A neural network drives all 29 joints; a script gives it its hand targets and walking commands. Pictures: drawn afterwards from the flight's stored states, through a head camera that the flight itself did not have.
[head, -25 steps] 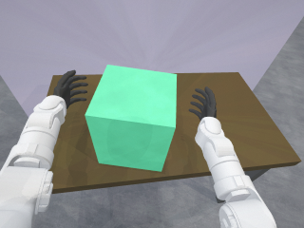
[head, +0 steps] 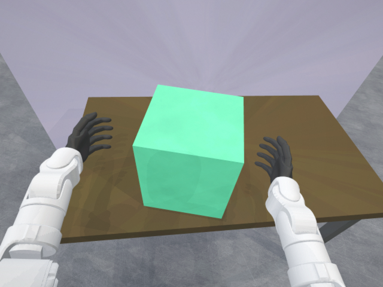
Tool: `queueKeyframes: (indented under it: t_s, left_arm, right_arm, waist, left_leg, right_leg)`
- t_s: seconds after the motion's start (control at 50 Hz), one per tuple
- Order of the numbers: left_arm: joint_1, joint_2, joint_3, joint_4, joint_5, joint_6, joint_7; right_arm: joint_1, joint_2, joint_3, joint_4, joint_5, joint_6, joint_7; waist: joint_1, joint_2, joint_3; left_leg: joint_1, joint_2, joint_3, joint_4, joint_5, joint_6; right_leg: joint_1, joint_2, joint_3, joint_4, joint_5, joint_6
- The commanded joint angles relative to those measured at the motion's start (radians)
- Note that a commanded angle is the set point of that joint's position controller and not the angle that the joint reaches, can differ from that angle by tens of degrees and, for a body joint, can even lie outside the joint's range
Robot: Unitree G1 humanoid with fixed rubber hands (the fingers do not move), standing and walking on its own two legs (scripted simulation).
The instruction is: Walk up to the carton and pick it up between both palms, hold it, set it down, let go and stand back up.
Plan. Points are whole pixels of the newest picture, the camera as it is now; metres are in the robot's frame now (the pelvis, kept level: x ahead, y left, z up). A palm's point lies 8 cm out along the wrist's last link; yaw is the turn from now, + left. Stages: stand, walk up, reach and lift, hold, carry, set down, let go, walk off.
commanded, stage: set down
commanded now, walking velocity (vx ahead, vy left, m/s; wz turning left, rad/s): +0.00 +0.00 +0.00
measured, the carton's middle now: (190, 154) +0.41 -0.01 +0.01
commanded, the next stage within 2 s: none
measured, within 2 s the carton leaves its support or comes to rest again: neither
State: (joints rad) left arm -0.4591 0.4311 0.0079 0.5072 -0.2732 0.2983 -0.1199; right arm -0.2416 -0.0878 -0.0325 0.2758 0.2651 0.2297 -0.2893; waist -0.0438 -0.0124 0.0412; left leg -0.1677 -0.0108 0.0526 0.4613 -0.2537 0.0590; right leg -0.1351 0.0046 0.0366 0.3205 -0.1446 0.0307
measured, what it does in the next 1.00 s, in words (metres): stands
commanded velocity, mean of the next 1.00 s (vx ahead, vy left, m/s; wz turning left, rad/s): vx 0.00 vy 0.00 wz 0.00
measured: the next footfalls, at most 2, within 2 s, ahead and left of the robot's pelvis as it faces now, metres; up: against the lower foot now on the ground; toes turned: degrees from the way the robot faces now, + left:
none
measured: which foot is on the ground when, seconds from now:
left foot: down 0.00-1.00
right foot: down 0.00-1.00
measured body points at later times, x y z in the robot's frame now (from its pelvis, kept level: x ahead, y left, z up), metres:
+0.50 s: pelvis +0.00 +0.00 +0.00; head +0.01 +0.01 +0.45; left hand +0.30 +0.24 +0.02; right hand +0.27 -0.18 +0.02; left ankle +0.00 +0.07 -0.74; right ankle +0.02 -0.15 -0.74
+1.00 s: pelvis +0.02 -0.02 -0.01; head +0.03 -0.01 +0.44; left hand +0.23 +0.23 -0.02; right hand +0.22 -0.19 -0.02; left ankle +0.00 +0.07 -0.74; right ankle +0.02 -0.15 -0.74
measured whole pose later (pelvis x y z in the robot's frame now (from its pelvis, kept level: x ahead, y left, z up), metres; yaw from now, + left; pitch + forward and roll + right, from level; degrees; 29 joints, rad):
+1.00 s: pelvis +0.02 -0.02 -0.01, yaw +1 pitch -5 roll -2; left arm 0.16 0.42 -0.05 0.33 -0.29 -0.09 -0.16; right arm 0.29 0.01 0.05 0.22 0.16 -0.12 -0.28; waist 0.03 -0.01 0.11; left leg -0.13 0.00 0.02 0.52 -0.31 0.03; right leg -0.11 0.02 0.00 0.44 -0.24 0.01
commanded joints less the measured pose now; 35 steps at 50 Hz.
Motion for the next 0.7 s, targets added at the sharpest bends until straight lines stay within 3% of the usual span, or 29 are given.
queueKeyframes:
  t_s: [0.0, 0.02, 0.04, 0.08, 0.1, 0.12, 0.14, 0.18, 0.2, 0.22, 0.24, 0.26, 0.28, 0.3, 0.32, 0.38, 0.4, 0.42, 0.44, 0.46, 0.5, 0.52, 0.54, 0.58, 0.6, 0.62, 0.64, 0.66, 0.68]
  left_arm:
    - [-0.377, 0.196, 0.080, -0.225, -0.027, -0.068, 0.012]
    - [-0.093, 0.138, 0.096, -0.213, 0.006, -0.084, -0.002]
    - [-0.295, 0.185, 0.076, -0.250, -0.010, -0.087, -0.010]
    - [-0.164, 0.154, 0.079, -0.267, -0.005, -0.127, -0.012]
    - [-0.258, 0.186, 0.077, -0.266, -0.012, -0.138, -0.007]
    - [-0.183, 0.172, 0.091, -0.240, -0.006, -0.145, -0.009]
    - [-0.248, 0.182, 0.067, -0.282, -0.022, -0.149, -0.008]
    - [-0.239, 0.219, 0.091, -0.286, -0.034, -0.188, -0.001]
    - [-0.046, 0.136, 0.071, -0.295, -0.012, -0.198, 0.001]
    - [0.244, 0.083, 0.098, -0.338, 0.040, -0.224, -0.012]
    - [-0.139, 0.163, 0.080, -0.353, -0.017, -0.227, -0.011]
    - [-0.014, 0.153, 0.079, -0.359, -0.006, -0.237, -0.002]
    - [-0.253, 0.211, 0.077, -0.344, -0.044, -0.238, -0.002]
    - [0.032, 0.138, 0.081, -0.301, 0.003, -0.263, 0.002]
    - [-0.152, 0.193, 0.073, -0.325, -0.035, -0.255, -0.005]
    - [0.037, 0.176, 0.071, -0.355, -0.040, -0.311, 0.008]
    - [-0.107, 0.207, 0.048, -0.361, -0.076, -0.297, 0.008]
    - [0.146, 0.152, 0.075, -0.312, -0.042, -0.318, 0.004]
    - [0.150, 0.153, 0.068, -0.361, -0.044, -0.322, -0.007]
    - [0.167, 0.161, 0.079, -0.345, -0.042, -0.332, -0.010]
    - [0.106, 0.165, 0.052, -0.336, -0.037, -0.337, -0.021]
    - [0.006, 0.200, 0.047, -0.330, -0.066, -0.330, -0.019]
    - [0.210, 0.148, 0.054, -0.310, -0.039, -0.345, -0.018]
    - [0.107, 0.178, 0.047, -0.347, -0.049, -0.360, -0.022]
    - [0.310, 0.136, 0.063, -0.332, -0.012, -0.370, -0.029]
    - [0.163, 0.178, 0.047, -0.329, -0.050, -0.366, -0.041]
    - [0.364, 0.155, 0.079, -0.350, -0.014, -0.391, -0.037]
    - [0.203, 0.178, 0.045, -0.400, -0.051, -0.392, -0.032]
    - [0.384, 0.136, 0.056, -0.365, -0.030, -0.400, -0.033]
  right_arm:
    - [-0.311, -0.106, -0.038, -0.281, -0.013, -0.061, 0.027]
    - [-0.062, -0.060, 0.007, -0.277, -0.008, -0.094, 0.028]
    - [-0.240, -0.112, -0.016, -0.305, -0.026, -0.086, 0.018]
    - [-0.094, -0.054, 0.014, -0.306, -0.021, -0.108, 0.018]
    - [-0.206, -0.078, -0.011, -0.299, -0.034, -0.113, 0.023]
    - [-0.127, -0.069, -0.004, -0.293, -0.038, -0.120, 0.033]
    - [-0.152, -0.084, -0.010, -0.314, -0.036, -0.113, 0.032]
    - [-0.162, -0.066, -0.017, -0.334, -0.063, -0.127, 0.036]
    - [0.012, -0.040, 0.009, -0.324, -0.049, -0.142, 0.039]
    - [0.269, 0.006, 0.071, -0.341, -0.048, -0.199, 0.035]
    - [-0.108, -0.076, -0.006, -0.367, -0.080, -0.183, 0.022]
    - [0.031, -0.046, 0.009, -0.380, -0.041, -0.186, 0.027]
    - [-0.181, -0.060, -0.032, -0.360, -0.077, -0.176, 0.022]
    - [0.140, 0.000, 0.011, -0.303, -0.059, -0.202, 0.035]
    - [-0.097, -0.048, -0.026, -0.380, -0.090, -0.197, 0.025]
    - [0.119, -0.003, 0.005, -0.358, -0.083, -0.223, 0.024]
    - [-0.022, -0.034, -0.021, -0.386, -0.091, -0.213, 0.019]
    - [0.194, 0.021, 0.027, -0.355, -0.081, -0.229, 0.017]
    - [0.194, 0.014, 0.019, -0.365, -0.077, -0.251, 0.017]
    - [0.192, 0.014, 0.021, -0.365, -0.092, -0.258, 0.016]
    - [0.173, 0.012, 0.029, -0.309, -0.077, -0.264, 0.006]
    - [0.083, 0.013, 0.005, -0.326, -0.088, -0.251, 0.005]
    - [0.254, 0.032, 0.051, -0.325, -0.074, -0.263, 0.015]
    - [0.130, 0.022, 0.040, -0.318, -0.090, -0.285, 0.001]
    - [0.347, 0.045, 0.085, -0.287, -0.071, -0.306, 0.006]
    - [0.179, 0.010, 0.039, -0.307, -0.093, -0.307, -0.008]
    - [0.386, 0.048, 0.083, -0.313, -0.080, -0.328, 0.002]
    - [0.234, 0.003, 0.045, -0.323, -0.090, -0.333, -0.005]
    - [0.401, 0.051, 0.084, -0.290, -0.062, -0.347, 0.000]
  waist:
    - [-0.002, 0.116, -0.359]
    - [0.020, 0.100, -0.311]
    - [-0.007, 0.092, -0.365]
    - [0.015, 0.144, -0.339]
    - [0.009, 0.168, -0.364]
    - [0.028, 0.123, -0.321]
    - [-0.003, 0.147, -0.317]
    - [0.030, 0.138, -0.332]
    - [0.008, 0.122, -0.299]
    - [0.053, 0.121, -0.270]
    - [0.012, 0.137, -0.379]
    - [0.030, 0.155, -0.297]
    - [0.028, 0.159, -0.340]
    - [0.023, 0.141, -0.275]
    - [0.018, 0.138, -0.300]
    - [0.044, 0.137, -0.277]
    - [0.012, 0.125, -0.329]
    - [0.045, 0.079, -0.249]
    - [0.015, 0.124, -0.297]
    - [0.040, 0.096, -0.281]
    - [0.029, 0.170, -0.264]
    - [0.021, 0.144, -0.266]
    - [0.046, 0.113, -0.210]
    - [0.035, 0.142, -0.239]
    - [0.051, 0.136, -0.150]
    - [0.027, 0.105, -0.175]
    - [0.061, 0.107, -0.174]
    - [0.022, 0.169, -0.216]
    - [0.044, 0.133, -0.122]
  left_leg:
    - [0.144, 0.048, -0.026, -0.082, 0.310, -0.111]
    - [0.186, 0.050, -0.044, -0.081, 0.394, -0.111]
    - [0.184, 0.049, -0.028, -0.080, 0.390, -0.116]
    - [0.176, 0.058, -0.040, -0.073, 0.443, -0.126]
    - [0.189, 0.057, -0.040, -0.064, 0.468, -0.132]
    - [0.177, 0.057, -0.042, -0.072, 0.428, -0.118]
    - [0.167, 0.056, -0.041, -0.074, 0.406, -0.125]
    - [0.116, 0.053, -0.033, -0.085, 0.283, -0.109]
    - [0.144, 0.060, -0.047, -0.098, 0.295, -0.107]
    - [0.222, 0.052, -0.053, -0.079, 0.459, -0.115]
    - [0.164, 0.045, -0.029, -0.050, 0.425, -0.123]
    - [0.179, 0.052, -0.047, -0.064, 0.392, -0.120]
    - [0.093, 0.053, -0.038, -0.068, 0.276, -0.119]
    - [0.127, 0.064, -0.057, -0.078, 0.284, -0.110]
    - [0.083, 0.059, -0.045, -0.074, 0.257, -0.112]
    - [0.079, 0.060, -0.061, -0.079, 0.221, -0.100]
    - [0.051, 0.063, -0.059, -0.078, 0.175, -0.105]
    - [0.068, 0.059, -0.059, -0.079, 0.224, -0.088]
    - [0.092, 0.064, -0.059, -0.062, 0.297, -0.108]
    - [0.078, 0.065, -0.061, -0.063, 0.278, -0.099]
    - [0.078, 0.064, -0.054, -0.056, 0.281, -0.102]
    - [0.036, 0.061, -0.063, -0.058, 0.202, -0.098]
    - [0.056, 0.073, -0.080, -0.075, 0.219, -0.089]
    - [0.048, 0.067, -0.064, -0.061, 0.203, -0.105]
    - [0.065, 0.068, -0.074, -0.059, 0.263, -0.101]
    - [0.035, 0.076, -0.072, -0.059, 0.233, -0.098]
    - [0.072, 0.066, -0.066, -0.061, 0.247, -0.099]
    - [0.055, 0.067, -0.064, -0.055, 0.249, -0.117]
    - [0.078, 0.066, -0.082, -0.059, 0.241, -0.110]
  right_leg:
    - [0.074, 0.044, -0.062, -0.003, 0.131, -0.086]
    - [0.129, 0.041, -0.063, 0.004, 0.217, -0.085]
    - [0.103, 0.039, -0.051, 0.002, 0.189, -0.087]
    - [0.118, 0.039, -0.053, 0.013, 0.200, -0.088]
    - [0.067, 0.032, -0.055, 0.012, 0.181, -0.088]
    - [0.072, 0.029, -0.053, 0.000, 0.154, -0.084]
    - [0.054, 0.029, -0.053, 0.006, 0.132, -0.089]
    - [0.051, 0.014, -0.052, 0.009, 0.065, -0.086]
    - [0.084, 0.025, -0.059, 0.009, 0.103, -0.090]
    - [0.146, 0.024, -0.044, 0.009, 0.251, -0.086]
    - [0.090, 0.020, -0.041, 0.020, 0.169, -0.078]
    - [0.054, 0.019, -0.046, 0.019, 0.139, -0.079]
    - [0.018, 0.016, -0.047, 0.021, 0.032, -0.080]
    - [0.057, 0.019, -0.053, 0.028, 0.086, -0.084]
    - [0.034, 0.015, -0.053, 0.026, 0.041, -0.082]
    - [0.057, 0.006, -0.041, 0.045, 0.063, -0.078]
    - [0.042, 0.007, -0.041, 0.059, 0.037, -0.078]
    - [0.090, 0.005, -0.040, 0.045, 0.099, -0.076]
    - [0.090, 0.010, -0.034, 0.060, 0.132, -0.081]
    - [0.101, 0.006, -0.032, 0.046, 0.110, -0.081]
    - [0.065, 0.001, -0.028, 0.044, 0.093, -0.087]
    - [0.045, -0.005, -0.030, 0.049, 0.032, -0.082]
    - [0.070, 0.005, -0.041, 0.046, 0.067, -0.087]
    - [0.066, -0.002, -0.032, 0.056, 0.042, -0.083]
    - [0.095, 0.000, -0.033, 0.043, 0.095, -0.086]
    - [0.079, 0.002, -0.026, 0.055, 0.072, -0.084]
    - [0.109, -0.005, -0.021, 0.043, 0.081, -0.090]
    - [0.079, 0.000, -0.034, 0.060, 0.060, -0.088]
    - [0.091, 0.001, -0.029, 0.049, 0.062, -0.081]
